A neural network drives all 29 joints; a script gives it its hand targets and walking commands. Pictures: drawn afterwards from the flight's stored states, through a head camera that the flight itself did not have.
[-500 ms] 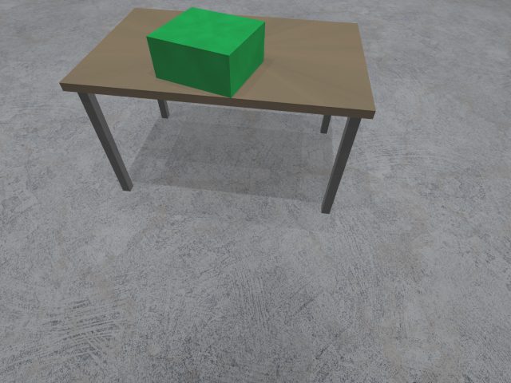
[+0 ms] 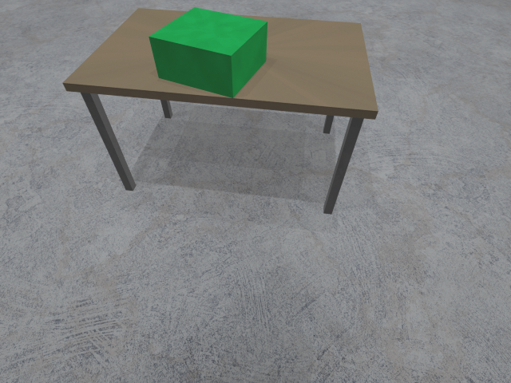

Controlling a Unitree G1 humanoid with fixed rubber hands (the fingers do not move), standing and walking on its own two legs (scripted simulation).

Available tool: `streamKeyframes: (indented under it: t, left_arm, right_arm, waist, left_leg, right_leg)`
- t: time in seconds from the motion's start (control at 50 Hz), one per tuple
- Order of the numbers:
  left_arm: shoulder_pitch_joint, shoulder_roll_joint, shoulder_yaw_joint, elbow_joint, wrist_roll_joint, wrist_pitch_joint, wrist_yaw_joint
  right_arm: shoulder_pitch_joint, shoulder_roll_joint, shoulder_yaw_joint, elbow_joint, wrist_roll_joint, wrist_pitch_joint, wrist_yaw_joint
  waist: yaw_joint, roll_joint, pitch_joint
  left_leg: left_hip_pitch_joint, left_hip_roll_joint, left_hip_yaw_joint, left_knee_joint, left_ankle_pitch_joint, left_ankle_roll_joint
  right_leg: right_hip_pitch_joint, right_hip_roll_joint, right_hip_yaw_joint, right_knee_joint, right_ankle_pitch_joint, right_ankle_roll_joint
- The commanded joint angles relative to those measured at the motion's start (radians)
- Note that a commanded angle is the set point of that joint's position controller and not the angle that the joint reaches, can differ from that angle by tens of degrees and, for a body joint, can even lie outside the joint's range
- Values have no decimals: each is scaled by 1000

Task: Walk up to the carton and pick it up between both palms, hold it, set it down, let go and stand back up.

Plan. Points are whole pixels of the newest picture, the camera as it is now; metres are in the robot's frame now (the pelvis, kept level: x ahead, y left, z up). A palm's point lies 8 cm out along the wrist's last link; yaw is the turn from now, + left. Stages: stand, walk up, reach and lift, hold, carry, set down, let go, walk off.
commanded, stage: stand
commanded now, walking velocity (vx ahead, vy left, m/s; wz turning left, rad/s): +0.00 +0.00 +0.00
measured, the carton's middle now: (212, 50) +1.22 +0.12 -0.07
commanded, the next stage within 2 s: none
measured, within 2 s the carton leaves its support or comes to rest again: neither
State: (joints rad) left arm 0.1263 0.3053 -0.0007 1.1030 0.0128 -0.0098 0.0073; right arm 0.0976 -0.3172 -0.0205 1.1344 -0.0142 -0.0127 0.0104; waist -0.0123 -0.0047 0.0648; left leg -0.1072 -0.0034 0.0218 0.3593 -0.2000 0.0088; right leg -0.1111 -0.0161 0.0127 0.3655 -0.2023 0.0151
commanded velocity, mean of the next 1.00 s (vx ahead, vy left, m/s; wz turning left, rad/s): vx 0.00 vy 0.00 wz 0.00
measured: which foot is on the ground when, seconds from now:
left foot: down 0.00-1.00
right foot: down 0.00-1.00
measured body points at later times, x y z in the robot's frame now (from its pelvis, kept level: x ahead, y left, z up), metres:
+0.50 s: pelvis +0.00 -0.01 +0.00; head +0.01 -0.01 +0.45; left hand +0.08 +0.29 -0.13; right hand +0.08 -0.30 -0.13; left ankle +0.00 +0.11 -0.75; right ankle +0.00 -0.13 -0.75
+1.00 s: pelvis +0.01 -0.01 +0.00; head +0.02 -0.01 +0.45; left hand +0.09 +0.28 -0.14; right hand +0.08 -0.30 -0.13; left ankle +0.00 +0.11 -0.75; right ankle +0.00 -0.13 -0.75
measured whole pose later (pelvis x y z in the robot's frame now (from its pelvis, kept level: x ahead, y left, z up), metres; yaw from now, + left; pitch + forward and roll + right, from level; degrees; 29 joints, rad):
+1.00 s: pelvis +0.01 -0.01 +0.00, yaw -1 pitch -3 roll +0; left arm 0.13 0.31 0.01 1.10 0.01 -0.01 0.00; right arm 0.10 -0.33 -0.01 1.14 -0.01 -0.02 0.00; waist 0.00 0.00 0.07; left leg -0.08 0.01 0.03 0.33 -0.20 -0.01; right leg -0.10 0.00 0.03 0.35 -0.20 0.00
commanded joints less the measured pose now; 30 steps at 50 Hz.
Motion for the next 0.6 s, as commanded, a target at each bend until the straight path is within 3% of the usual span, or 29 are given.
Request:
streamKeyframes:
  t: [0.0,0.02,0.04,0.06,0.08,0.1,0.12,0.14,0.18,0.2,0.22,0.24,0.26,0.28,0.3,0.32,0.34,0.38,0.42,0.44,0.48,0.5,0.52,0.56,0.58]
  left_arm:
    - [-45,234,46,-77,-5,-30,8]
    - [-50,221,48,-65,0,-28,9]
    - [-23,237,46,-65,-7,-34,11]
    - [-53,237,46,-64,3,-34,12]
    - [-52,231,52,-63,-7,-30,12]
    - [-34,233,52,-66,-5,-31,10]
    - [-52,235,53,-54,4,-24,10]
    - [-11,233,54,-59,5,-26,11]
    - [-56,241,54,-70,-11,-21,8]
    - [-64,223,51,-63,3,-22,7]
    - [-17,227,47,-64,-3,-24,6]
    - [-35,225,51,-61,1,-25,10]
    - [-58,243,52,-72,-3,-25,9]
    - [-50,222,50,-59,-2,-27,9]
    - [-35,216,48,-70,0,-28,4]
    - [-61,232,55,-71,1,-25,5]
    - [-77,223,54,-73,-1,-19,9]
    - [-37,226,50,-62,0,-20,8]
    - [-55,246,57,-63,1,-19,9]
    - [-64,253,57,-70,1,-18,11]
    - [-37,250,57,-64,2,-25,7]
    - [-60,249,55,-69,-3,-21,11]
    - [-18,245,62,-62,-2,-23,10]
    - [-61,240,57,-70,-1,-23,11]
    - [-32,239,50,-73,-8,-24,6]
  right_arm:
    - [-55,-188,-29,-61,3,-24,-18]
    - [-47,-228,-38,-64,5,-25,-16]
    - [-22,-200,-37,-61,7,-26,-16]
    - [-44,-206,-33,-65,8,-28,-21]
    - [-56,-219,-31,-60,0,-27,-17]
    - [-70,-198,-32,-60,2,-31,-17]
    - [-70,-231,-34,-62,1,-26,-16]
    - [-35,-212,-42,-64,3,-25,-15]
    - [-40,-234,-36,-63,9,-28,-19]
    - [-40,-209,-34,-65,-2,-26,-21]
    - [-14,-240,-38,-59,-6,-29,-18]
    - [-46,-224,-43,-72,-3,-27,-15]
    - [-57,-215,-35,-70,-5,-26,-18]
    - [-61,-208,-36,-70,0,-26,-20]
    - [-56,-216,-33,-67,-8,-28,-21]
    - [-34,-220,-34,-62,0,-23,-22]
    - [-89,-227,-38,-79,1,-25,-25]
    - [-47,-231,-38,-60,5,-28,-23]
    - [-32,-227,-33,-64,2,-26,-24]
    - [-50,-227,-33,-60,3,-27,-22]
    - [-40,-220,-31,-62,3,-19,-24]
    - [-46,-220,-35,-49,7,-18,-19]
    - [-28,-203,-26,-48,8,-25,-26]
    - [-49,-201,-24,-67,2,-28,-23]
    - [-68,-201,-25,-73,6,-29,-21]
  waist:
    - [21,-16,-68]
    - [1,45,-70]
    - [11,-13,-78]
    - [-4,-31,-103]
    - [16,5,-58]
    - [4,39,-103]
    - [9,37,-36]
    - [-8,-17,-119]
    - [13,16,-63]
    - [-11,2,-103]
    - [15,-3,-66]
    - [3,17,-115]
    - [5,-22,-97]
    - [2,-29,-96]
    - [21,-23,-107]
    - [12,-60,-81]
    - [6,4,-98]
    - [3,39,-80]
    - [3,-12,-47]
    - [3,6,-102]
    - [19,-25,-88]
    - [13,21,-73]
    - [20,4,-64]
    - [1,13,-61]
    - [17,27,-79]
  left_leg:
    - [-7,134,-112,-79,149,21]
    - [2,131,-102,-81,163,16]
    - [-2,131,-109,-85,171,23]
    - [19,137,-107,-81,187,25]
    - [13,132,-90,-72,193,19]
    - [31,134,-96,-72,173,18]
    - [-18,132,-102,-86,147,21]
    - [50,137,-98,-72,174,23]
    - [3,131,-89,-79,161,24]
    - [49,133,-96,-82,184,13]
    - [19,135,-114,-70,163,19]
    - [57,132,-96,-69,189,16]
    - [4,140,-99,-65,180,25]
    - [22,132,-95,-71,185,17]
    - [22,134,-106,-74,184,10]
    - [24,134,-98,-81,209,20]
    - [37,140,-100,-66,212,20]
    - [45,137,-92,-69,180,14]
    - [24,140,-109,-78,189,17]
    - [38,144,-99,-69,214,10]
    - [24,136,-88,-67,182,9]
    - [12,134,-89,-86,153,12]
    - [20,142,-102,-82,160,20]
    - [18,145,-94,-96,167,24]
    - [31,142,-97,-85,180,18]
  right_leg:
    - [17,-111,86,-79,131,-44]
    - [12,-119,98,-87,192,-50]
    - [47,-118,90,-65,194,-44]
    - [28,-108,84,-60,209,-49]
    - [-6,-115,91,-64,203,-44]
    - [20,-105,86,-60,175,-48]
    - [0,-113,95,-77,173,-39]
    - [28,-109,86,-65,188,-49]
    - [-3,-114,112,-86,166,-48]
    - [4,-116,88,-73,171,-40]
    - [7,-112,99,-76,161,-37]
    - [5,-101,89,-63,157,-36]
    - [29,-114,86,-86,174,-44]
    - [2,-105,83,-76,176,-43]
    - [20,-110,71,-77,190,-35]
    - [14,-104,74,-61,178,-38]
    - [6,-103,80,-75,193,-40]
    - [-18,-116,89,-65,159,-42]
    - [-17,-104,90,-75,179,-46]
    - [1,-108,89,-74,180,-38]
    - [3,-103,92,-85,179,-36]
    - [15,-119,97,-76,180,-43]
    - [12,-114,101,-73,185,-51]
    - [4,-113,97,-69,156,-48]
    - [-1,-106,95,-82,157,-43]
